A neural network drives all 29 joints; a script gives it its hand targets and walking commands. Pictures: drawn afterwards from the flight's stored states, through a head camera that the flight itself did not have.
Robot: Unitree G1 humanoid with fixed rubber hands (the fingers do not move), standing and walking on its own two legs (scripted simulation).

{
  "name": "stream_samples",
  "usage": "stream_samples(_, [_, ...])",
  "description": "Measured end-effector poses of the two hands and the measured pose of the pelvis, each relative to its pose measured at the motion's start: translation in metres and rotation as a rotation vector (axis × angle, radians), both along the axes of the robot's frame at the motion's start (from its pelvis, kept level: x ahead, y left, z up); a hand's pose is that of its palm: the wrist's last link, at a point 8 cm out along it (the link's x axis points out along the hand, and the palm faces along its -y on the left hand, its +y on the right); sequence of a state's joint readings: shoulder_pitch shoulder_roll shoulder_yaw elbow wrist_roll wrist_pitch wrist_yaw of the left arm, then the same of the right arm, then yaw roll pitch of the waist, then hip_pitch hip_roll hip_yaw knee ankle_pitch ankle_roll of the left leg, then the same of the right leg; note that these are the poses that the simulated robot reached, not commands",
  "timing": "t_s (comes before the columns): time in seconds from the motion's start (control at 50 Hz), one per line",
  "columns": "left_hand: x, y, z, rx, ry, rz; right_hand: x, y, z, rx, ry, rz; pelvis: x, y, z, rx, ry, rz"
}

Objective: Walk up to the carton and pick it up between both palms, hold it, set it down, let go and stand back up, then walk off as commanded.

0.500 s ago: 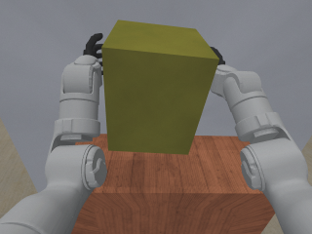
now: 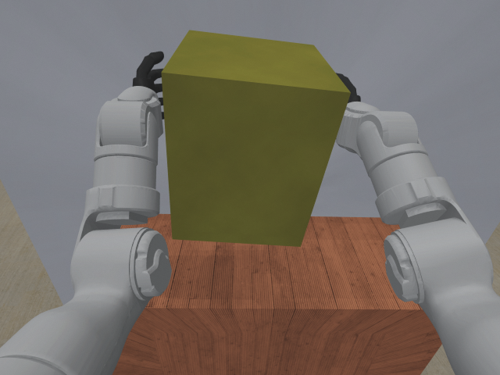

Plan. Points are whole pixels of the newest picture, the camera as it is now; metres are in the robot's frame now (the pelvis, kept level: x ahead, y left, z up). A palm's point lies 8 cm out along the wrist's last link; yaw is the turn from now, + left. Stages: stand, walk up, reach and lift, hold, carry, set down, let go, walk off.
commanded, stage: hold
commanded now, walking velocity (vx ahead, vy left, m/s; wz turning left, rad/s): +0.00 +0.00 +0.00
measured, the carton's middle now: (245, 139) +0.38 +0.01 +0.28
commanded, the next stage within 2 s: none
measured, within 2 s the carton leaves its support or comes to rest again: neither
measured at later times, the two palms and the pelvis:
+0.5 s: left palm (149, 102) +0.37 +0.15 +0.33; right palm (348, 119) +0.37 -0.14 +0.32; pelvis +0.00 +0.00 +0.00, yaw +0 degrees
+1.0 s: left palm (149, 103) +0.37 +0.15 +0.33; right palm (350, 118) +0.36 -0.14 +0.32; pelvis +0.00 +0.00 +0.00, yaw +0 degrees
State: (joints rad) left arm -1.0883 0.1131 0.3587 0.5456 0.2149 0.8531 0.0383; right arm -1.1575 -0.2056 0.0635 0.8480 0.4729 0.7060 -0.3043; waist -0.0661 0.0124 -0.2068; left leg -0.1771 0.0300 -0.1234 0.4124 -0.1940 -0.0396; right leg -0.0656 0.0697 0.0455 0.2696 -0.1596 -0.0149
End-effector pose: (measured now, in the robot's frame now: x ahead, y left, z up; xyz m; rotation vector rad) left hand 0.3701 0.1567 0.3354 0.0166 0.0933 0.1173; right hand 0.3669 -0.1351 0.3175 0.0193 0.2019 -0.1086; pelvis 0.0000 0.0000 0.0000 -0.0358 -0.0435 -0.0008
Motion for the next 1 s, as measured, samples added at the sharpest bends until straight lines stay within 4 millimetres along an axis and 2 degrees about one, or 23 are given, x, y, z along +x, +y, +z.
stream_samples(0.14, [0.0015,-0.0021,-0.0055,0.012,0.018,-0.007,-0.0005,-0.0022,-0.004,0.005,0.018,-0.008,-0.0004,0.0002,-0.0003,0.0,0.0,0.0])
stream_samples(0.34, [0.0015,-0.0068,-0.0023,0.014,0.009,-0.004,0.0001,-0.0068,-0.0007,0.015,0.01,-0.009,0.0005,-0.0006,-0.0002,0.003,0.005,-0.006])
stream_samples(0.62, [0.0003,-0.0009,-0.0034,0.003,0.009,0.004,0.0013,-0.0009,-0.0049,-0.001,0.01,0.006,0.0019,-0.0026,-0.0002,0.002,-0.001,0.007])
stream_samples(1.0, [-0.0002,-0.0042,-0.0008,-0.002,0.008,-0.009,-0.0031,-0.0043,0.0022,0.013,0.01,-0.015,-0.0007,0.0004,-0.0006,0.002,-0.001,-0.006])
